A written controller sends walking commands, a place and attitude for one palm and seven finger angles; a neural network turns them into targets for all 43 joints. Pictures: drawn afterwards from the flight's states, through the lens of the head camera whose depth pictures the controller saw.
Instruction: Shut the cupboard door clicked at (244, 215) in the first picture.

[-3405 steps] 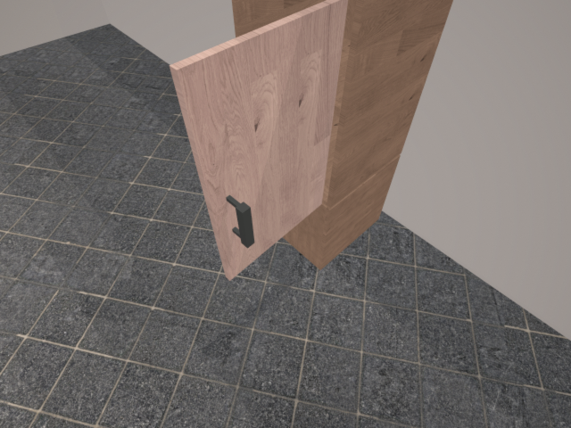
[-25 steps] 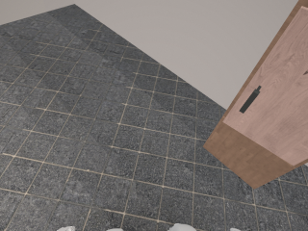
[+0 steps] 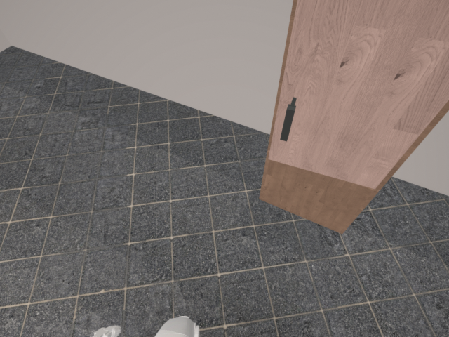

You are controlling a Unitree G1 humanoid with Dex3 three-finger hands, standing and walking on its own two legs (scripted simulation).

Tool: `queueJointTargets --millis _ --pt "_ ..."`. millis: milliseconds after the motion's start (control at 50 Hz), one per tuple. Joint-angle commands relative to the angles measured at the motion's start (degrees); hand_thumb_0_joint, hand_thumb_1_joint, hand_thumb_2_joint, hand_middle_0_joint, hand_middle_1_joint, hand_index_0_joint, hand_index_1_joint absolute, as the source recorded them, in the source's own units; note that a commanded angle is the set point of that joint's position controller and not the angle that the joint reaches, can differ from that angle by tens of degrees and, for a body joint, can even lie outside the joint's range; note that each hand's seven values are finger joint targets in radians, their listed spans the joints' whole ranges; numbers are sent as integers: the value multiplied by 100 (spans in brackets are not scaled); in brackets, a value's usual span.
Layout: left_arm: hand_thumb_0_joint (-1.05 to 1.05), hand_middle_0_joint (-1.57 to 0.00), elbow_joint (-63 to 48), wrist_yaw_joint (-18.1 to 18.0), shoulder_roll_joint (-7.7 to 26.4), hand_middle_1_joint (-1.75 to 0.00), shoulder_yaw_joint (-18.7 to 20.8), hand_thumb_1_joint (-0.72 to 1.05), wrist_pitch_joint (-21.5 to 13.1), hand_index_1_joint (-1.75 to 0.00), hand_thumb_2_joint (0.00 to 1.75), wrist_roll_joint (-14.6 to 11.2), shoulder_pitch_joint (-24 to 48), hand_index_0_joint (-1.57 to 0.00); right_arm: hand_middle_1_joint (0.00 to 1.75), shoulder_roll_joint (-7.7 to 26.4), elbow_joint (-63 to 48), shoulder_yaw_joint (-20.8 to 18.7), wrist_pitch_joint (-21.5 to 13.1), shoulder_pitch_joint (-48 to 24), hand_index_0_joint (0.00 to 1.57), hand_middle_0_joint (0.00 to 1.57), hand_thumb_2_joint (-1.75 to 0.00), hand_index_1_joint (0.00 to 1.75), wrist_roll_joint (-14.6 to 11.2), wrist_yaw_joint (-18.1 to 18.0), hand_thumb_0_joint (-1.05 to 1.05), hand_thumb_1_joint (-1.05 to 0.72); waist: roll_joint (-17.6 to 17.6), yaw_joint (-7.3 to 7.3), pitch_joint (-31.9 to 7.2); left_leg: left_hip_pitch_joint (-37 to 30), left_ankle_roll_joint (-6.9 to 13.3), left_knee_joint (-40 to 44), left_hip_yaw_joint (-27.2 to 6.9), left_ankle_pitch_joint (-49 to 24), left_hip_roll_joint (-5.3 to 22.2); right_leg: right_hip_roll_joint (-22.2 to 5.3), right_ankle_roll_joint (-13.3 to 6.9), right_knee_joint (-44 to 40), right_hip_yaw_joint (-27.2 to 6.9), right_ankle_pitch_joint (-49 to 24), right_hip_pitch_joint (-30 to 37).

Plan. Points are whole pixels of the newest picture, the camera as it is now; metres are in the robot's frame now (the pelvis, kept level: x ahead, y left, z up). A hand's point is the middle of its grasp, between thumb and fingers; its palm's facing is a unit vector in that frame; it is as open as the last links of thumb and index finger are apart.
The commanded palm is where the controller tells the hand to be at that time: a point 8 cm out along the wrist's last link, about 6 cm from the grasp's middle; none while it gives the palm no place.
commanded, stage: turn to face it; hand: left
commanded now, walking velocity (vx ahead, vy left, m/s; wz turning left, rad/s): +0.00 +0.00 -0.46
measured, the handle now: (289, 119) +0.70 -0.15 -0.10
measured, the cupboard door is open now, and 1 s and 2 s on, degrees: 6 6 6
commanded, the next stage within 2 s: take the last steps up to it in 0.38 s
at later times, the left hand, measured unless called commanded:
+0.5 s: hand (146, 313) +0.18 +0.18 -0.16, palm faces -0.23 -0.94 -0.25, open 7.4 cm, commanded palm none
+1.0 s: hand (172, 292) +0.22 +0.14 -0.17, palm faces -0.33 -0.93 -0.14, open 7.4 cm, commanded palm none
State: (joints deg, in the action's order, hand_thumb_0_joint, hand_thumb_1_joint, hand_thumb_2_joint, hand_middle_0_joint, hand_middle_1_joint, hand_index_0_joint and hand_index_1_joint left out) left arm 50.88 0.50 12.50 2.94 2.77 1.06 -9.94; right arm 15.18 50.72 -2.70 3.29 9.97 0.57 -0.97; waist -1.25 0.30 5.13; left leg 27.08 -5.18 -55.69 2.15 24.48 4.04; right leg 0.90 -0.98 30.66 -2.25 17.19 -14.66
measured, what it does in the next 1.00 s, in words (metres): walks ahead, turning right: left foot, then right foot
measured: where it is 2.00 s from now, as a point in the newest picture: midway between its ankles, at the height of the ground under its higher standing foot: outside the picture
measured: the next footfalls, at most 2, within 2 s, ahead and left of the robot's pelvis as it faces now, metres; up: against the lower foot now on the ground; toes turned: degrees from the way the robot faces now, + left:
left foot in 0.14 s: +0.08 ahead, +0.14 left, +0.00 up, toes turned -2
right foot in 0.48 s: +0.02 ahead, -0.11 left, +0.00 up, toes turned -16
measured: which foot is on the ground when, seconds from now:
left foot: up 0.00-0.12, down 0.14-0.50, up 0.52-0.80, down 0.82-1.00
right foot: down 0.00-0.14, up 0.16-0.46, down 0.48-0.82, up 0.84-1.00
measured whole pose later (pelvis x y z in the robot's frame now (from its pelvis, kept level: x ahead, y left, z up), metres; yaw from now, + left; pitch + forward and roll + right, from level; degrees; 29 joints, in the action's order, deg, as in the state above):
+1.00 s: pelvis +0.11 -0.03 +0.01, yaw -20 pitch +1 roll -1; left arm 57.6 3.3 13.3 4.4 3.0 1.6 -12.6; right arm 10.0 56.8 -0.2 -2.2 19.9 2.1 -1.9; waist 2.6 1.0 1.8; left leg 10.0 -1.0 -25.2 9.1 16.2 5.7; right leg -1.7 -0.2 61.6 0.5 17.6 -29.3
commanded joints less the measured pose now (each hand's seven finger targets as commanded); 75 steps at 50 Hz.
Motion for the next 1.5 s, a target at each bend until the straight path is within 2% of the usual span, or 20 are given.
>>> queueJointTargets --millis 0,80,120,140,240,420,480,560,740,760,780,800,820,940,1080,1160,1180,1200,1300,1480 --pt "0 -20 -405 -78 1300 -30 390 90 -125 -30 90 51 1 -20 30 360 -489 -93 -187 13 20 20 -90 30 -8 -33 0 -90 1038 -66 -804 -142 52 905 7 -51 -111 -1290 -989 -773 -1471 -2621 583" --pt "0 -20 -418 -69 1051 -30 347 90 -62 -30 90 -23 267 -20 30 513 -276 -103 -306 713 20 20 -90 30 -10 -83 0 -90 491 285 -860 -1826 203 3209 -207 -1368 -3 -738 -387 -22 -1285 -1729 -406" --pt "0 -20 -575 6 595 -30 249 90 -39 -30 90 -61 -106 -20 30 1371 -362 -225 -329 886 20 20 -90 30 115 -121 0 -90 -1711 226 -931 -2277 1303 3943 -2332 -2185 2231 271 166 2189 13 1862 -1602" --pt "0 -20 -507 6 747 -30 271 90 -9 -30 90 15 83 -20 30 1253 -328 -193 -347 836 20 20 -90 30 142 -155 0 -90 -1504 294 -835 -1913 1437 4000 -2333 -2259 2239 90 217 3075 -224 1806 -1622" --pt "0 -20 -297 124 527 -30 252 90 26 -30 90 -11 19 -20 30 777 -369 -71 -360 351 20 20 -90 30 136 -186 0 -90 -908 4 -766 -2141 1329 3509 -544 -3726 1408 -186 368 3064 163 986 -1519" --pt "0 -20 -96 69 465 -30 170 90 -85 -30 90 2 -256 -20 30 879 46 -223 -263 563 20 20 -90 30 69 -100 0 -90 -805 -95 -965 -1789 927 2668 33 -3280 1240 -11 116 -448 691 -649 461" --pt "0 -20 155 -65 1419 -30 322 90 -197 -30 90 30 -914 -20 30 241 -237 -69 -200 167 20 20 -90 30 8 -65 0 -90 1276 -464 -876 250 211 282 431 1262 -49 -2358 -1146 -1211 -1769 -3274 1420" --pt "0 -20 112 -121 894 -30 243 90 -220 -30 90 14 -320 -20 30 338 39 -94 -222 211 20 20 -90 30 67 -57 0 -90 1173 -94 -572 742 141 -767 -9 394 150 -1524 -1198 -1178 -952 -2468 1262" --pt "0 -20 206 23 862 -30 277 90 -271 -30 90 18 -53 -20 30 160 250 -59 -435 973 20 20 -90 30 115 -14 0 -90 802 320 -257 -1578 279 2492 591 -863 -132 -946 -890 -1125 -723 378 -310" --pt "0 -20 193 52 674 -30 234 90 -249 -30 90 -15 -48 -20 30 360 412 -90 -500 1424 20 20 -90 30 129 -50 0 -90 265 513 -350 -2435 349 3105 255 -824 76 -654 -666 -400 -504 603 -920" --pt "0 -20 110 117 253 -30 157 90 -243 -30 90 -33 -172 -20 30 914 540 -218 -542 1956 20 20 -90 30 217 -87 0 -90 -1354 658 -531 -3097 790 3825 -1708 69 1399 47 -309 1201 83 1043 -1884" --pt "0 -20 -145 152 294 -30 129 90 -261 -30 90 1 72 -20 30 1336 539 -259 -535 2361 20 20 -90 30 248 -167 0 -90 -1528 795 -444 -2983 1399 4527 -3246 712 2576 176 -174 2591 269 1667 -2508" --pt "0 -20 -158 172 479 -30 186 90 -228 -30 90 94 285 -20 30 1293 518 -239 -528 2096 20 20 -90 30 218 -179 0 -90 -1054 660 -248 -2471 1470 4697 -3148 861 2619 -155 -173 3361 -150 1350 -2671" --pt "0 -20 198 303 249 -30 195 90 -138 -30 90 52 -61 -20 30 636 430 -45 -654 1219 20 20 -90 30 160 -187 0 -90 -641 100 -163 -2048 1156 4406 -357 -1783 1585 -480 128 3046 133 -158 -2153" --pt "0 -20 170 278 188 -30 96 90 -217 -30 90 35 339 -20 30 672 682 -185 -534 1316 20 20 -90 30 164 -81 0 -90 -925 245 -88 -1790 1063 3940 296 -2222 1448 -302 93 852 828 -381 -938" --pt "0 -20 726 185 851 -30 284 90 -397 -30 90 71 -1365 -20 30 469 654 -157 -502 1034 20 20 -90 30 47 6 0 -90 358 -614 -895 -542 552 1562 970 -1478 613 -664 -254 -585 236 -517 1896" --pt "0 -20 907 68 1420 -30 386 90 -462 -30 90 73 -1872 -20 30 -86 457 -25 -504 982 20 20 -90 30 -15 41 0 -90 1863 -729 -1113 536 409 -81 964 1153 -196 -2039 -822 -1282 -1673 -959 2434" --pt "0 -20 889 -10 1343 -30 365 90 -460 -30 90 3 -1741 -20 30 23 357 -48 -453 739 20 20 -90 30 -26 -24 0 -90 1572 -677 -1089 683 477 -865 157 1397 -47 -2291 -1140 -1550 -1912 -1588 2046" --pt "0 -20 567 -240 516 -30 63 90 -473 -30 90 42 -231 -20 30 -288 781 113 -338 986 20 20 -90 30 -27 -74 0 -90 632 88 -1008 -410 317 113 -166 310 88 -1795 -1005 -842 -160 -5062 805" --pt "0 -20 499 -323 687 -30 197 90 -213 -30 90 -4 -206 -20 30 137 452 -86 -93 557 20 20 -90 30 24 -34 0 -90 665 79 -632 -1278 471 2540 -232 -2367 54 -1617 -658 -116 -97 -4052 467"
